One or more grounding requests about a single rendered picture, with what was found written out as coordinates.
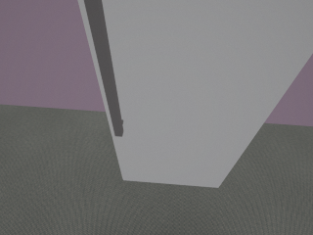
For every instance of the handle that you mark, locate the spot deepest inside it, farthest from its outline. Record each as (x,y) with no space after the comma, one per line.
(97,22)

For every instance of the fridge door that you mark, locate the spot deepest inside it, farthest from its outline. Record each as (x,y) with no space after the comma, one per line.
(196,80)

